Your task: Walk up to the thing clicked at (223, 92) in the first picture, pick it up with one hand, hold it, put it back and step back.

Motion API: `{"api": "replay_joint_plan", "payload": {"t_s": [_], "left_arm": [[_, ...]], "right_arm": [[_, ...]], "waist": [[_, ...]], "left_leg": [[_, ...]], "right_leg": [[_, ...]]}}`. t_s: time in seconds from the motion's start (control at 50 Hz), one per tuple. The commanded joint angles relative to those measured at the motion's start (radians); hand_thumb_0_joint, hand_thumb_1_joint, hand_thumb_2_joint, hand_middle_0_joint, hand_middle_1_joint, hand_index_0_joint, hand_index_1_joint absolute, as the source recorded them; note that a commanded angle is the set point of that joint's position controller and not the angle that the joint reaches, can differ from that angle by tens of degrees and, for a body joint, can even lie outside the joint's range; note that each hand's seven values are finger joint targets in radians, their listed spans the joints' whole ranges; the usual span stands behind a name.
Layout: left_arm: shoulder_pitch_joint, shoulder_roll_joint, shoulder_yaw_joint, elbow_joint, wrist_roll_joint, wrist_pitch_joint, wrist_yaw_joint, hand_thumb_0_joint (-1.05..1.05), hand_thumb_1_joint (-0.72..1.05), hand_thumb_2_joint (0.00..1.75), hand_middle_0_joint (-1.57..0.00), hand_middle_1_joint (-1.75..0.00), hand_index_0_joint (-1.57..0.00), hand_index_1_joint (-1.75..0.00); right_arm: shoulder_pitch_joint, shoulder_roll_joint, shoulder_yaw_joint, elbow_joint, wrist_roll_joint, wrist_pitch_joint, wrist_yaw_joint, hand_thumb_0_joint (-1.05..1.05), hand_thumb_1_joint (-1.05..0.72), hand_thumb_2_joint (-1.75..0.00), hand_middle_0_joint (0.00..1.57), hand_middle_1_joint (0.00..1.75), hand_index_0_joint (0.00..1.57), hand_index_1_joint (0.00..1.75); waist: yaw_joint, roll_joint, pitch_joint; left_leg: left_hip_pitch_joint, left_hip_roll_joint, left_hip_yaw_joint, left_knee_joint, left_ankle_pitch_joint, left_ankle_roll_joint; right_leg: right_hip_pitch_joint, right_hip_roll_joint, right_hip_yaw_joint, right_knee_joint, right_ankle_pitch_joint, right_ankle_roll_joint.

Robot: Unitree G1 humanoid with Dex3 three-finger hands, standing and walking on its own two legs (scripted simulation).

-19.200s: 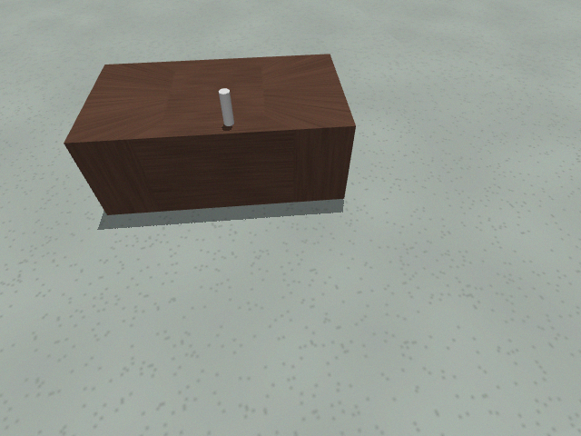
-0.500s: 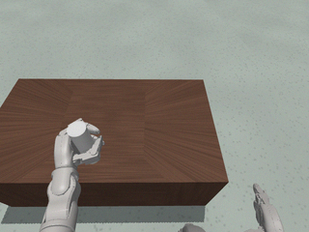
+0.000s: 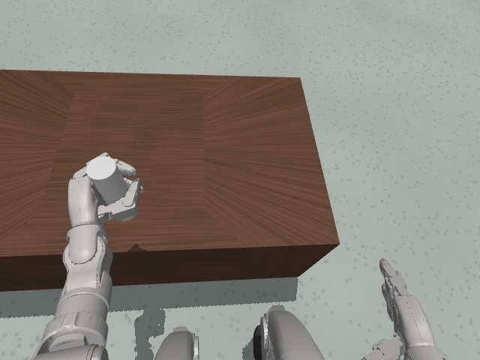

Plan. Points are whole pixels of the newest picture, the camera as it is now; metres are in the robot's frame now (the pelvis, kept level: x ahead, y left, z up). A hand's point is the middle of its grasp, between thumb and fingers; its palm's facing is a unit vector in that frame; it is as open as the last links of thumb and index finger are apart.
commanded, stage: crouch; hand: left
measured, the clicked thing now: (115, 191) +0.39 +0.19 +0.00
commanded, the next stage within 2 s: lower in 0.68 s
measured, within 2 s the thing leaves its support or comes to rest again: neither
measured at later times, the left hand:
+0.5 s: hand (133, 189) +0.43 +0.18 -0.06, palm faces +0.13 -0.99 -0.01, open 5.2 cm
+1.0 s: hand (139, 195) +0.44 +0.18 -0.11, palm faces +0.14 -0.99 -0.01, open 5.2 cm
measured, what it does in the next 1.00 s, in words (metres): lowers itself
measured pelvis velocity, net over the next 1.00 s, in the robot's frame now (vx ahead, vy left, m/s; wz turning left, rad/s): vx -0.01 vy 0.00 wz -0.01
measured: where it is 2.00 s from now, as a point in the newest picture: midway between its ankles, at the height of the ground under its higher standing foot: outside the picture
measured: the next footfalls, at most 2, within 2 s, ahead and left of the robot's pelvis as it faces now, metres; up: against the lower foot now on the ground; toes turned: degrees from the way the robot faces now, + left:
none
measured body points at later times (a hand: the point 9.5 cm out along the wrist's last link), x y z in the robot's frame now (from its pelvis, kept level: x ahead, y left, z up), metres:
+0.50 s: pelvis -0.01 +0.00 -0.05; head +0.13 +0.04 +0.38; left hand +0.42 +0.23 -0.06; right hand +0.15 -0.26 -0.04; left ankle -0.01 +0.11 -0.67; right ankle +0.07 -0.14 -0.67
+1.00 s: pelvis -0.01 +0.00 -0.07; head +0.15 +0.05 +0.34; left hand +0.43 +0.23 -0.11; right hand +0.15 -0.26 -0.03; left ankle -0.01 +0.11 -0.67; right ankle +0.07 -0.14 -0.67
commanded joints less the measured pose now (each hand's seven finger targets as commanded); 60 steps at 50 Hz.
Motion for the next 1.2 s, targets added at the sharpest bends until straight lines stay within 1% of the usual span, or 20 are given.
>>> {"api": "replay_joint_plan", "payload": {"t_s": [0.0, 0.02, 0.04, 0.08, 0.14, 0.2, 0.34, 0.4, 0.5, 0.54, 0.6, 0.62, 0.7, 0.72, 0.76, 0.86, 1.0, 1.12, 1.16, 1.18], "left_arm": [[-0.345, 0.166, 0.045, -0.107, 0.018, -0.119, 0.0, 0.0, 0.61, 1.3, -1.37, -1.44, -1.41, -1.41], [-0.365, 0.163, 0.048, -0.104, 0.021, -0.127, 0.002, 0.0, 0.62, 1.31, -1.38, -1.45, -1.42, -1.42], [-0.39, 0.191, 0.068, -0.119, 0.021, -0.135, 0.007, 0.0, 0.62, 1.32, -1.38, -1.45, -1.43, -1.42], [-0.404, 0.166, 0.06, -0.09, 0.021, -0.145, 0.014, 0.0, 0.67, 1.32, -1.38, -1.45, -1.43, -1.42], [-0.442, 0.227, 0.096, -0.078, 0.036, -0.163, 0.018, 0.0, 0.69, 1.33, -1.4, -1.47, -1.45, -1.43], [-0.46, 0.207, 0.078, -0.076, 0.041, -0.169, 0.011, 0.0, 0.68, 1.34, -1.44, -1.49, -1.48, -1.46], [-0.468, 0.23, 0.095, -0.014, 0.043, -0.163, -0.006, 0.0, 0.65, 1.3, -1.37, -1.42, -1.4, -1.4], [-0.485, 0.252, 0.11, -0.021, 0.046, -0.169, -0.012, 0.0, 0.66, 1.31, -1.38, -1.44, -1.41, -1.41], [-0.495, 0.27, 0.128, 0.007, 0.045, -0.162, -0.017, 0.0, 0.62, 1.3, -1.36, -1.43, -1.4, -1.4], [-0.527, 0.268, 0.119, -0.014, 0.05, -0.169, -0.017, 0.0, 0.62, 1.31, -1.35, -1.43, -1.39, -1.4], [-0.507, 0.308, 0.153, 0.022, 0.053, -0.167, -0.015, 0.0, 0.63, 1.32, -1.36, -1.45, -1.4, -1.42], [-0.506, 0.284, 0.139, 0.006, 0.048, -0.169, -0.018, 0.0, 0.63, 1.31, -1.36, -1.44, -1.4, -1.41], [-0.519, 0.319, 0.158, 0.015, 0.052, -0.173, -0.017, 0.0, 0.59, 1.29, -1.34, -1.42, -1.38, -1.39], [-0.504, 0.289, 0.143, 0.052, 0.054, -0.168, -0.021, 0.0, 0.6, 1.28, -1.35, -1.42, -1.39, -1.39], [-0.54, 0.324, 0.157, -0.006, 0.053, -0.178, -0.02, 0.0, 0.61, 1.29, -1.35, -1.41, -1.38, -1.38], [-0.478, 0.294, 0.166, 0.111, 0.059, -0.181, -0.014, 0.0, 0.63, 1.3, -1.38, -1.43, -1.4, -1.42], [-0.515, 0.353, 0.193, 0.071, 0.07, -0.231, -0.008, 0.0, 0.58, 1.28, -1.35, -1.41, -1.37, -1.39], [-0.547, 0.365, 0.195, 0.075, 0.079, -0.251, 0.009, 0.0, 0.61, 1.29, -1.34, -1.4, -1.36, -1.39], [-0.543, 0.362, 0.182, 0.089, 0.09, -0.251, 0.013, 0.0, 0.62, 1.3, -1.36, -1.42, -1.38, -1.41], [-0.551, 0.398, 0.201, 0.076, 0.092, -0.255, 0.013, 0.0, 0.61, 1.3, -1.36, -1.41, -1.38, -1.41]], "right_arm": [[0.043, -0.154, -0.079, -0.207, -0.006, -0.044, -0.003, 0.0, 0.58, -0.04, 0.05, 0.05, 0.05, 0.05], [0.048, -0.139, -0.068, -0.2, -0.01, -0.041, 0.003, 0.0, 0.58, -0.04, 0.05, 0.05, 0.05, 0.05], [0.017, -0.167, -0.093, -0.232, -0.009, -0.043, 0.002, 0.0, 0.58, -0.04, 0.05, 0.05, 0.05, 0.05], [0.029, -0.177, -0.105, -0.26, -0.014, -0.04, 0.004, 0.0, 0.58, -0.04, 0.05, 0.05, 0.05, 0.05], [0.042, -0.174, -0.106, -0.248, -0.015, -0.035, 0.008, 0.0, 0.58, -0.04, 0.05, 0.05, 0.05, 0.05], [0.055, -0.182, -0.119, -0.324, -0.015, -0.036, 0.008, 0.0, 0.58, -0.04, 0.05, 0.05, 0.05, 0.05], [0.105, -0.178, -0.095, -0.316, -0.016, -0.032, 0.012, 0.0, 0.58, -0.04, 0.05, 0.05, 0.05, 0.05], [0.093, -0.191, -0.115, -0.363, -0.017, -0.033, 0.011, 0.0, 0.58, -0.04, 0.05, 0.05, 0.05, 0.05], [0.104, -0.196, -0.113, -0.399, -0.015, -0.032, 0.01, 0.0, 0.57, -0.04, 0.05, 0.05, 0.05, 0.05], [0.108, -0.162, -0.076, -0.414, -0.017, -0.031, 0.014, 0.0, 0.57, -0.04, 0.05, 0.05, 0.05, 0.05], [0.117, -0.184, -0.103, -0.423, -0.017, -0.032, 0.012, 0.0, 0.57, -0.04, 0.05, 0.05, 0.05, 0.05], [0.108, -0.183, -0.098, -0.444, -0.017, -0.034, 0.012, 0.0, 0.57, -0.04, 0.05, 0.05, 0.05, 0.05], [0.108, -0.203, -0.121, -0.485, -0.011, -0.035, 0.008, 0.0, 0.57, -0.04, 0.05, 0.05, 0.05, 0.05], [0.134, -0.19, -0.109, -0.454, -0.015, -0.032, 0.01, 0.0, 0.57, -0.04, 0.05, 0.05, 0.05, 0.05], [0.122, -0.187, -0.104, -0.484, -0.013, -0.035, 0.011, 0.0, 0.57, -0.04, 0.05, 0.05, 0.05, 0.05], [0.118, -0.197, -0.111, -0.504, -0.015, -0.043, 0.015, 0.0, 0.57, -0.04, 0.05, 0.05, 0.05, 0.05], [0.15, -0.216, -0.129, -0.565, -0.02, -0.057, 0.026, 0.0, 0.56, -0.05, 0.05, 0.05, 0.05, 0.05], [0.146, -0.216, -0.13, -0.586, -0.023, -0.055, 0.037, 0.0, 0.56, -0.05, 0.05, 0.05, 0.05, 0.05], [0.158, -0.222, -0.139, -0.581, -0.025, -0.055, 0.041, 0.0, 0.56, -0.05, 0.05, 0.05, 0.05, 0.05], [0.152, -0.23, -0.139, -0.583, -0.025, -0.053, 0.041, 0.0, 0.56, -0.05, 0.05, 0.05, 0.05, 0.05]], "waist": [[-0.005, 0.106, -0.446], [-0.001, 0.128, -0.449], [-0.002, 0.133, -0.468], [-0.021, 0.135, -0.471], [-0.027, 0.138, -0.446], [-0.061, 0.118, -0.534], [-0.074, 0.173, -0.523], [-0.087, 0.17, -0.565], [-0.104, 0.171, -0.565], [-0.102, 0.176, -0.535], [-0.108, 0.168, -0.546], [-0.107, 0.17, -0.553], [-0.117, 0.174, -0.571], [-0.125, 0.186, -0.549], [-0.117, 0.201, -0.573], [-0.138, 0.166, -0.527], [-0.156, 0.206, -0.621], [-0.175, 0.252, -0.609], [-0.181, 0.292, -0.621], [-0.172, 0.303, -0.628]], "left_leg": [[0.056, -0.015, -0.021, -0.109, 0.323, -0.033], [0.035, -0.019, -0.02, -0.097, 0.315, -0.033], [0.034, -0.017, -0.023, -0.093, 0.296, -0.033], [0.021, -0.014, -0.029, -0.08, 0.289, -0.035], [-0.039, -0.016, -0.03, -0.065, 0.215, -0.028], [-0.048, -0.02, -0.025, -0.031, 0.231, -0.023], [-0.058, -0.014, -0.038, 0.028, 0.313, -0.033], [-0.079, -0.018, -0.032, 0.053, 0.316, -0.029], [-0.113, -0.021, -0.032, 0.074, 0.29, -0.024], [-0.144, -0.026, -0.027, 0.076, 0.232, -0.019], [-0.182, -0.028, -0.022, 0.089, 0.192, -0.013], [-0.172, -0.027, -0.026, 0.085, 0.203, -0.016], [-0.171, -0.026, -0.029, 0.1, 0.211, -0.015], [-0.174, -0.023, -0.033, 0.102, 0.228, -0.019], [-0.167, -0.025, -0.034, 0.104, 0.22, -0.02], [-0.231, -0.023, -0.038, 0.128, 0.188, -0.014], [-0.22, -0.025, -0.039, 0.193, 0.286, -0.015], [-0.259, -0.024, -0.045, 0.209, 0.219, -0.017], [-0.22, -0.019, -0.05, 0.222, 0.254, -0.023], [-0.212, -0.017, -0.056, 0.223, 0.266, -0.026]], "right_leg": [[0.265, 0.037, -0.011, -0.019, 0.22, -0.056], [0.248, 0.037, -0.008, -0.006, 0.214, -0.057], [0.228, 0.04, -0.011, 0.003, 0.192, -0.058], [0.205, 0.046, -0.018, 0.02, 0.181, -0.059], [0.16, 0.048, -0.017, 0.036, 0.116, -0.057], [0.192, 0.048, -0.012, 0.059, 0.154, -0.053], [0.081, 0.054, -0.02, 0.123, 0.19, -0.061], [0.105, 0.051, -0.014, 0.138, 0.213, -0.059], [0.088, 0.051, -0.007, 0.152, 0.204, -0.059], [0.072, 0.05, -0.005, 0.144, 0.154, -0.055], [0.087, 0.046, 0.007, 0.144, 0.129, -0.051], [0.079, 0.049, 0.0, 0.153, 0.134, -0.053], [0.062, 0.052, -0.001, 0.166, 0.137, -0.054], [0.041, 0.054, -0.006, 0.174, 0.148, -0.057], [0.034, 0.054, -0.006, 0.179, 0.135, -0.057], [-0.013, 0.057, -0.008, 0.194, 0.11, -0.056], [-0.013, 0.058, -0.004, 0.252, 0.201, -0.059], [-0.073, 0.056, 0.002, 0.276, 0.133, -0.06], [-0.126, 0.061, -0.014, 0.295, 0.141, -0.065], [-0.136, 0.062, -0.019, 0.305, 0.143, -0.067]]}}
